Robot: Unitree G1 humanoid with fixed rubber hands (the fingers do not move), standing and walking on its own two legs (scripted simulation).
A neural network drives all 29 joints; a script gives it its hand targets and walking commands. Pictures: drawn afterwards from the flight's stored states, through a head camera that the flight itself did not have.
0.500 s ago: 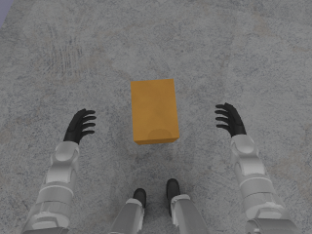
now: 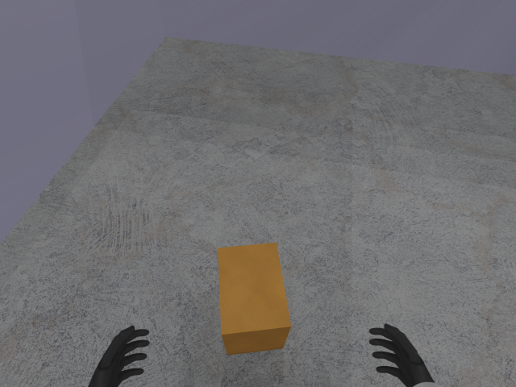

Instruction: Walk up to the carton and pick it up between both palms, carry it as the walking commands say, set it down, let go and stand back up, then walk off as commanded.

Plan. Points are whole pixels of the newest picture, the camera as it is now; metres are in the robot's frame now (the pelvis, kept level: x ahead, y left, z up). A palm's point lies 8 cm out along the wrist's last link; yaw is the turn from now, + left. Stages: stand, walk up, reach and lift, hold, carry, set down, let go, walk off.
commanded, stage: let go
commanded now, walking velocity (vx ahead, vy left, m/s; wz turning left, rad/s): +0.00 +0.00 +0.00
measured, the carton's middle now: (251, 299) +0.48 +0.01 -0.63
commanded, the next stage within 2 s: stand in 0.36 s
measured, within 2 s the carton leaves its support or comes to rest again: neither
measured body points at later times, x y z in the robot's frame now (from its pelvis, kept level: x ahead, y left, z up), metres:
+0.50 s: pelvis +0.00 +0.00 -0.01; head -0.02 +0.00 +0.44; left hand +0.15 +0.27 -0.09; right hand +0.14 -0.28 -0.09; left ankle -0.06 +0.09 -0.74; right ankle +0.00 -0.11 -0.74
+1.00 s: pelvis +0.00 +0.00 +0.00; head -0.02 +0.00 +0.45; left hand +0.13 +0.29 -0.10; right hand +0.12 -0.30 -0.10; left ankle -0.06 +0.09 -0.74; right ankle +0.00 -0.11 -0.74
